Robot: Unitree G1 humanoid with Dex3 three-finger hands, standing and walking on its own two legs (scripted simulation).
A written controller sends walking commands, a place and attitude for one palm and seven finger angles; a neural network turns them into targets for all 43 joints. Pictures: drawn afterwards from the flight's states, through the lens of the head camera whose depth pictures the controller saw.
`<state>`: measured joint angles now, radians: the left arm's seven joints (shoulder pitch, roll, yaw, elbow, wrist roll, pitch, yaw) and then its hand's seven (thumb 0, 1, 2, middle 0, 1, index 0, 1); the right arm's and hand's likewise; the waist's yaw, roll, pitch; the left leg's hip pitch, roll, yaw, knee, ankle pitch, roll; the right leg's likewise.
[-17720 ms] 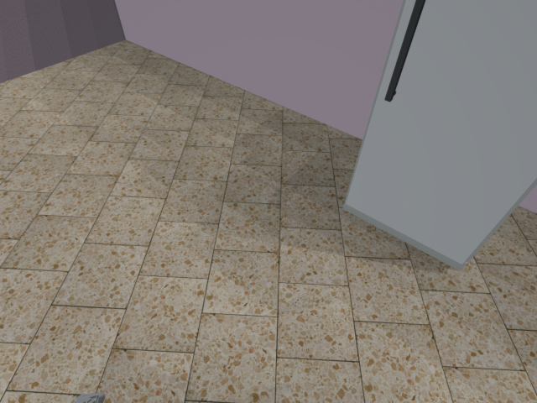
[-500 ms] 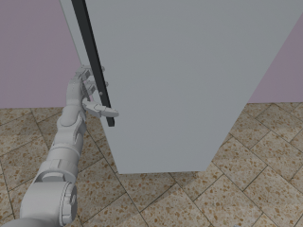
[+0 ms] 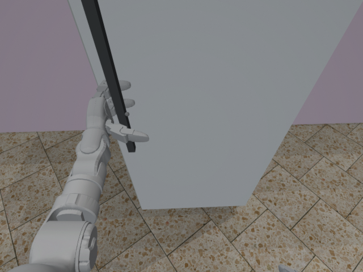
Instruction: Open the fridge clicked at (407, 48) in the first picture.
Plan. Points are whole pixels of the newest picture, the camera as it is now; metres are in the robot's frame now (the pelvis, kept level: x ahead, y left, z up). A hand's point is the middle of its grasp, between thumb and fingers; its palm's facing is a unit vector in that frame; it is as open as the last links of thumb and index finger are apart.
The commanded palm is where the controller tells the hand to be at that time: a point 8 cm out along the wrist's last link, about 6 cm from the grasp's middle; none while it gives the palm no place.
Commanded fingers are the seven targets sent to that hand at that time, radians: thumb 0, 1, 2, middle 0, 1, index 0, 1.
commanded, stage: slide the fingers in behind the handle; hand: left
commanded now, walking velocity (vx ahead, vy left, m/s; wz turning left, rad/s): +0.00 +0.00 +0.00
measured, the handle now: (115, 79) +0.49 +0.16 +0.18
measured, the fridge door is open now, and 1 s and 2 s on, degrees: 0 0 0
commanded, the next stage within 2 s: grip the handle and tug to test in 0.30 s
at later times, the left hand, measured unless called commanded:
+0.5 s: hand (127, 111) +0.44 +0.13 +0.12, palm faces +0.04 -1.00 +0.00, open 13.7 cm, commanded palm +0.42 +0.19 +0.12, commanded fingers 0.00 -0.22 0.42 -0.33 -1.24 -0.33 -1.24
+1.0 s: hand (124, 110) +0.45 +0.14 +0.12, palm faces +0.04 -1.00 +0.01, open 6.8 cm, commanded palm +0.42 +0.19 +0.12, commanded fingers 0.00 0.90 0.90 -0.45 -1.40 -0.45 -1.40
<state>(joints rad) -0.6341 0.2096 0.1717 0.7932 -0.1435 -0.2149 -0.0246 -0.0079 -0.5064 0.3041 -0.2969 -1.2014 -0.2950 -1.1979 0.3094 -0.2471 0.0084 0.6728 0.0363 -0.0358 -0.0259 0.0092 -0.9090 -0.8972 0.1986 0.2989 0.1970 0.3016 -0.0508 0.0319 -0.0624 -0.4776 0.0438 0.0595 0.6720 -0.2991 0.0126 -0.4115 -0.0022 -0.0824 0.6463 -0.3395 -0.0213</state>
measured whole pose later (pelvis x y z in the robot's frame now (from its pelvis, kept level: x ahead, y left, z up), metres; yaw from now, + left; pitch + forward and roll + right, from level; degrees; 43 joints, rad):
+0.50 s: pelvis +0.00 +0.00 +0.00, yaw +0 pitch +7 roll -1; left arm -0.69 0.23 0.19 0.88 -0.14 -0.25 -0.03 -0.01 -0.48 0.32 -0.34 -1.24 -0.33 -1.22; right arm 0.34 -0.25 0.01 0.69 0.04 -0.03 -0.02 0.01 -0.91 -0.90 0.20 0.30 0.20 0.30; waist -0.06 0.03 -0.06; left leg -0.50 0.04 0.06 0.68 -0.30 0.02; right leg -0.43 0.00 -0.08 0.65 -0.34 -0.02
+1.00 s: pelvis +0.00 +0.01 +0.00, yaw +0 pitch +8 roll -1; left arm -0.74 0.24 0.19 0.94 -0.14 -0.27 -0.04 0.01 0.50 0.73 -0.43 -1.35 -0.41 -1.34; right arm 0.33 -0.24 0.01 0.68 0.03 -0.03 -0.02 0.01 -0.91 -0.90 0.20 0.30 0.20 0.30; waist -0.06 0.03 -0.07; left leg -0.53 0.04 0.06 0.70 -0.30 0.02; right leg -0.46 -0.01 -0.08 0.66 -0.34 -0.01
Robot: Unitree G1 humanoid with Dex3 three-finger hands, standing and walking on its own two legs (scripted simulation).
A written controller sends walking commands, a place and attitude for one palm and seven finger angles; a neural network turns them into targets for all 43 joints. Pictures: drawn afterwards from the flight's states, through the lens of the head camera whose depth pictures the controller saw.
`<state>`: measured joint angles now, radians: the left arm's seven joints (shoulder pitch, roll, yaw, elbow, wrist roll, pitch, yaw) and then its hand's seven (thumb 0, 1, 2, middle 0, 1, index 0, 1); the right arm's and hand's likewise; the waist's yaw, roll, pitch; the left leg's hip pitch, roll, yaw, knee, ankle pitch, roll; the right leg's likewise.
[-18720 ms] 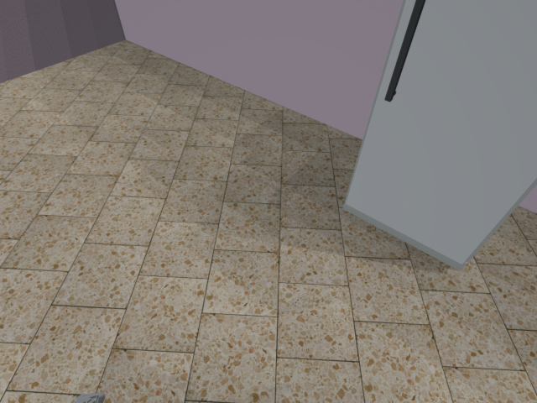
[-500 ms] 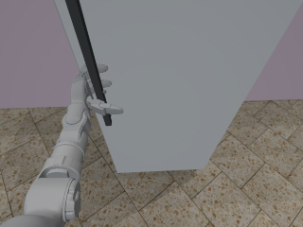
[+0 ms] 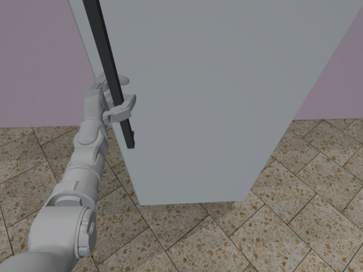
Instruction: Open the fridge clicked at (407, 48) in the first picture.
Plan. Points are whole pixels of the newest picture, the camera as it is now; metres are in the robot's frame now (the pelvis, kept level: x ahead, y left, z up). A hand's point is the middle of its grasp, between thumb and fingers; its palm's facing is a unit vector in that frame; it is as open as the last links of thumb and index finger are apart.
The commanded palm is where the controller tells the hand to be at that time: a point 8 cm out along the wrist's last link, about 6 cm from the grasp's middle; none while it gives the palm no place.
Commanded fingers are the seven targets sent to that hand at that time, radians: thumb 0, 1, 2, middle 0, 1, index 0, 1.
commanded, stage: grip the handle and tug to test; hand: left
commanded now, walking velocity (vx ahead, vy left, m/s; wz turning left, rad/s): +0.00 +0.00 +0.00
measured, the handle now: (114, 74) +0.49 +0.15 +0.18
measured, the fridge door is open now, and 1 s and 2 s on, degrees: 0 0 24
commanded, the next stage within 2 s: pull the door a little, standing still in 0.82 s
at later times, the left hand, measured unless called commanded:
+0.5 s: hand (128, 107) +0.45 +0.12 +0.12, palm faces +0.04 -1.00 +0.01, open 5.1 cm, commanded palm +0.41 +0.18 +0.12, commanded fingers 0.00 0.90 0.90 -0.45 -1.40 -0.45 -1.40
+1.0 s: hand (127, 109) +0.44 +0.13 +0.12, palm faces +0.04 -1.00 +0.01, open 5.5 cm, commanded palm +0.40 +0.18 +0.12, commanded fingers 0.00 0.90 0.90 -0.45 -1.40 -0.45 -1.40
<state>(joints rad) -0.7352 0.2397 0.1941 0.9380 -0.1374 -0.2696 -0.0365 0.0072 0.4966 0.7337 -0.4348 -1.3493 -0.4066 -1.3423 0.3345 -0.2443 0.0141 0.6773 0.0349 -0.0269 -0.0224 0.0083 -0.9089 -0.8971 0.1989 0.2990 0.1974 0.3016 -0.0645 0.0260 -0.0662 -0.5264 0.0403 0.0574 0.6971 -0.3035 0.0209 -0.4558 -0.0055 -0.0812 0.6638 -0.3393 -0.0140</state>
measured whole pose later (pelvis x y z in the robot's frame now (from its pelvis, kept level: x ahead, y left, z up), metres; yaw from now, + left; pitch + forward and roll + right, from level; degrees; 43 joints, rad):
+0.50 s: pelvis +0.00 +0.00 +0.00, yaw -1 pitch +7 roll -1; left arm -0.71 0.23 0.20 0.91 -0.13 -0.27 -0.03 0.00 0.77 0.86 -0.42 -1.39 -0.44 -1.40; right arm 0.34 -0.24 0.01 0.67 0.03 -0.03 -0.02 0.01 -0.91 -0.90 0.20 0.30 0.20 0.30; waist -0.07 0.03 -0.07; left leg -0.52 0.05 0.07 0.69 -0.30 0.02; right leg -0.45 0.00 -0.07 0.66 -0.34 -0.02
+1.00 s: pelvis +0.05 +0.00 +0.01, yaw -2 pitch +7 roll -1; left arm -0.37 0.18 0.16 0.41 -0.16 -0.07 0.00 0.02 0.78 0.80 -0.35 -1.40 -0.36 -1.40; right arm 0.30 -0.24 -0.01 0.60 0.04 0.00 -0.01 0.01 -0.91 -0.90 0.20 0.30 0.20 0.30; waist -0.04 0.03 -0.08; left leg -0.38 0.05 0.09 0.61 -0.34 0.01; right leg -0.33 0.01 -0.04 0.58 -0.36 -0.01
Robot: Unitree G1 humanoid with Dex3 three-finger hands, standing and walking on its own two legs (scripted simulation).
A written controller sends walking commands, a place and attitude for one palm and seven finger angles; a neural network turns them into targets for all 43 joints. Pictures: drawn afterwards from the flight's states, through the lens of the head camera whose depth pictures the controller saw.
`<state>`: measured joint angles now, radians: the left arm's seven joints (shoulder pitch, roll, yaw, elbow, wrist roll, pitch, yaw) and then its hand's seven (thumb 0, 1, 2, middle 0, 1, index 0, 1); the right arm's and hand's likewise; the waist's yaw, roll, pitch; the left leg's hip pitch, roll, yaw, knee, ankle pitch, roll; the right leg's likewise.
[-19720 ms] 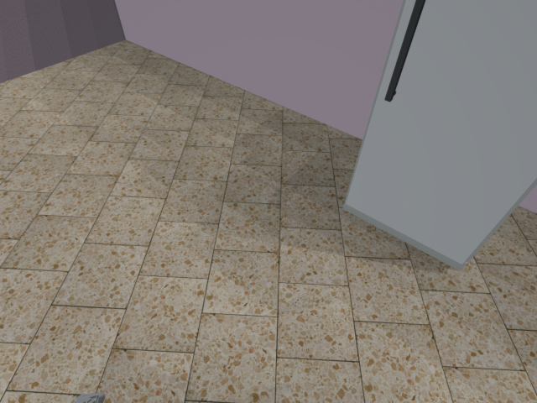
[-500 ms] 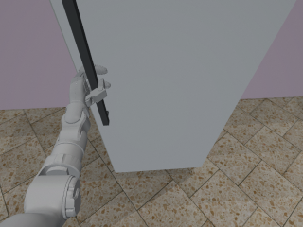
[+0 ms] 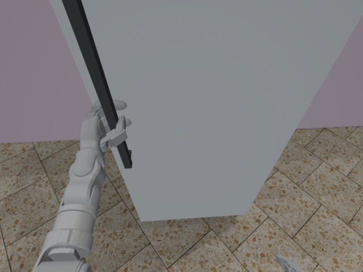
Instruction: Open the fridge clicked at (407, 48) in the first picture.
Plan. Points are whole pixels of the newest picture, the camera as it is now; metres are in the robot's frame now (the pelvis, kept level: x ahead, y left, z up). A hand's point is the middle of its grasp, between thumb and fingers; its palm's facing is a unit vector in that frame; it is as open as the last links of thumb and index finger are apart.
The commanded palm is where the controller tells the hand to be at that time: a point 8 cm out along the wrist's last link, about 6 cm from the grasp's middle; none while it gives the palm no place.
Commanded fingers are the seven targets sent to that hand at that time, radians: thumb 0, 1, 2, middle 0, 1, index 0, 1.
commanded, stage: pull the door a little, standing still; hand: left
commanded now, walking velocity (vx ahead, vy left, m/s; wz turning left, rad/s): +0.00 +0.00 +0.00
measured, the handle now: (108, 97) +0.44 +0.17 +0.17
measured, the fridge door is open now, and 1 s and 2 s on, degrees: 0 24 58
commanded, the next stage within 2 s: walk backward, drawing the door open in 0.34 s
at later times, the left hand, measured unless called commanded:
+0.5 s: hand (122, 160) +0.31 +0.13 +0.12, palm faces +0.01 -1.00 -0.07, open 6.3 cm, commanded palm +0.28 +0.18 +0.12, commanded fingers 0.00 0.90 0.90 -0.45 -1.40 -0.45 -1.40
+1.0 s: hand (142, 221) +0.20 +0.07 +0.11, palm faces +0.09 -0.98 -0.18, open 6.1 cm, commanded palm +0.16 +0.12 +0.12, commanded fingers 0.00 0.90 0.90 -0.45 -1.40 -0.45 -1.40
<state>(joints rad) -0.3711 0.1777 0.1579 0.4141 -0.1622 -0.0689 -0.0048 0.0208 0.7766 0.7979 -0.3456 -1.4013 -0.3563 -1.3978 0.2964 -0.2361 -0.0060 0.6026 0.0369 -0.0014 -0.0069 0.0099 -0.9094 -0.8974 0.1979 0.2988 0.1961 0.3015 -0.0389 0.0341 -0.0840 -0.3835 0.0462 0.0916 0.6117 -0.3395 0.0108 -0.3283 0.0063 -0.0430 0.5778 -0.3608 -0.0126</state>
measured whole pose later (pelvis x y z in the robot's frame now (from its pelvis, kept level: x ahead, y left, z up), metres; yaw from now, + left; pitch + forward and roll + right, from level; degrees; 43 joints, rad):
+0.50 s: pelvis +0.04 +0.00 +0.01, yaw -2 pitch +4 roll +0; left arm 0.20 0.16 0.04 -0.21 -0.14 0.02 0.00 0.03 0.74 0.78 -0.24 -1.31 -0.25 -1.30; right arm 0.25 -0.22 0.02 0.52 0.02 0.03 -0.02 0.01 -0.91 -0.90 0.20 0.30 0.20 0.30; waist -0.02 0.04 -0.08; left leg -0.25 0.04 0.08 0.55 -0.34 0.01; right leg -0.19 0.01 -0.03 0.50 -0.35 -0.01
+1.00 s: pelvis -0.04 -0.05 +0.01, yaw +5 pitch +1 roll +0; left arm 0.30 0.13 -0.08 -0.28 -0.03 -0.03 0.08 -0.02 0.66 0.73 -0.36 -1.34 -0.35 -1.39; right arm 0.20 -0.19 0.02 0.53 -0.02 0.05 -0.07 0.01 -0.91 -0.90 0.20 0.30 0.20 0.30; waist -0.04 0.09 -0.01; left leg -0.32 0.05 -0.04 0.53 -0.23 0.01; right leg -0.23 0.03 -0.15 0.51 -0.29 -0.08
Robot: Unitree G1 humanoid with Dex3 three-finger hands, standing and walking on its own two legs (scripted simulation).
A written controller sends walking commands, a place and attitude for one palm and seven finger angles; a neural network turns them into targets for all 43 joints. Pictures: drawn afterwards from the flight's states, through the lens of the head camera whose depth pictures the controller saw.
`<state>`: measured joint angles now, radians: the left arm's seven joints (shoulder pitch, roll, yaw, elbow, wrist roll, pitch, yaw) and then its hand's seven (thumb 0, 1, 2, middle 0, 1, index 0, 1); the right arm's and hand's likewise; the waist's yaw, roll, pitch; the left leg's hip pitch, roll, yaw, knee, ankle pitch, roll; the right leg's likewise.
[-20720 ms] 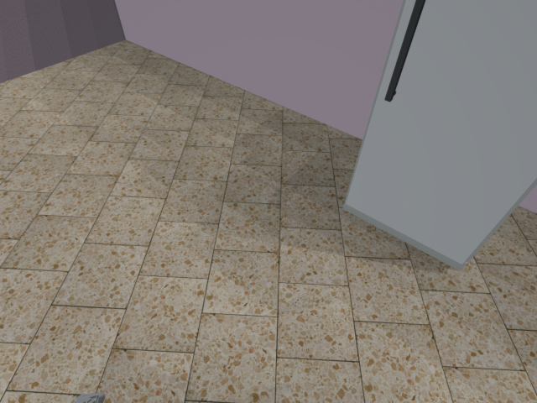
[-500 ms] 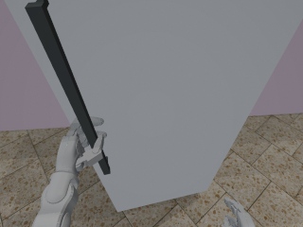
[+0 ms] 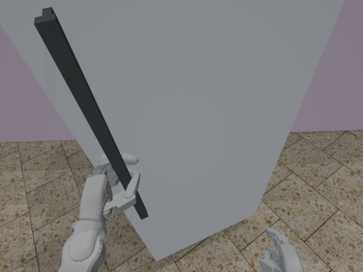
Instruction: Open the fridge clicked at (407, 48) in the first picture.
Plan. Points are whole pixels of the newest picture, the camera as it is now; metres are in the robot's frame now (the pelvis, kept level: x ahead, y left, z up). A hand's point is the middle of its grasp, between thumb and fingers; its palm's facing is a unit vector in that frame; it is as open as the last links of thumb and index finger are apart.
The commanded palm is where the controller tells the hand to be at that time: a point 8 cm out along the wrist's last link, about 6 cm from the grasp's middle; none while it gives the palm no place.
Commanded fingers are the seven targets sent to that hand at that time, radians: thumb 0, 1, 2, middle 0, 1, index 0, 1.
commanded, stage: walk backward, drawing the door open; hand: left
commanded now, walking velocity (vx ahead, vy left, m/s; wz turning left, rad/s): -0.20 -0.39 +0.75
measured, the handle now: (114, 153) +0.30 +0.13 +0.16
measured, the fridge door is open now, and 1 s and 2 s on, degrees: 24 58 78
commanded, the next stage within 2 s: stop walking and hold the door back in 1.38 s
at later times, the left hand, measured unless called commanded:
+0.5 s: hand (179, 263) +0.13 +0.01 +0.10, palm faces +0.21 -0.96 -0.20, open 6.7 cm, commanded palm +0.09 +0.05 +0.11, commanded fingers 0.00 0.90 0.90 -0.45 -1.40 -0.45 -1.40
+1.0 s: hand out of the picture +0.06 -0.13 +0.10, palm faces +0.70 -0.69 -0.20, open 6.8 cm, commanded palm +0.00 -0.12 +0.11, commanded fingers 0.00 0.90 0.90 -0.45 -1.40 -0.45 -1.40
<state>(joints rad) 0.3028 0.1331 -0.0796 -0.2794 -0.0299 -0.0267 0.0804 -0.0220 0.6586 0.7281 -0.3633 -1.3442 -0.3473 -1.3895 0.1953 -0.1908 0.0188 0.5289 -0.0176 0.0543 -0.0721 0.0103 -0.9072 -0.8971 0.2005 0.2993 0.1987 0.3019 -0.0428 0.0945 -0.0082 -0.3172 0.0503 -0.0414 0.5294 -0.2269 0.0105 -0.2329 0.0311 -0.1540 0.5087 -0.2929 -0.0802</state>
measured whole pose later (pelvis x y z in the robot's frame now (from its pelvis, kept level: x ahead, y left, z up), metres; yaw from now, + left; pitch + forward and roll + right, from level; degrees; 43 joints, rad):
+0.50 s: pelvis -0.11 -0.15 -0.01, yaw +22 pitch -1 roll -2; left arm 0.12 0.15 -0.14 -0.27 0.03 -0.04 0.05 -0.03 0.68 0.79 -0.30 -1.29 -0.21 -1.27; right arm 0.21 -0.16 -0.02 0.67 -0.04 -0.10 -0.06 0.01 -0.91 -0.90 0.20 0.30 0.20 0.30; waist -0.09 0.09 0.12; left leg -0.42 0.12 -0.15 0.52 -0.16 -0.07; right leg -0.40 0.02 0.05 0.89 -0.45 0.05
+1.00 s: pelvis -0.06 -0.41 -0.02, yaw +48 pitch -2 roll -1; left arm 0.12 0.17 -0.07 -0.34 0.01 -0.03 0.05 -0.03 0.64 0.86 -0.35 -1.29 -0.21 -1.30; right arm 0.13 -0.17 -0.03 0.62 0.00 -0.11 -0.05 0.01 -0.91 -0.90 0.20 0.30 0.20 0.30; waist -0.01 0.06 0.18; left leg -0.50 0.14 -0.16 0.83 -0.44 -0.04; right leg -0.34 -0.02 -0.07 0.65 -0.28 0.01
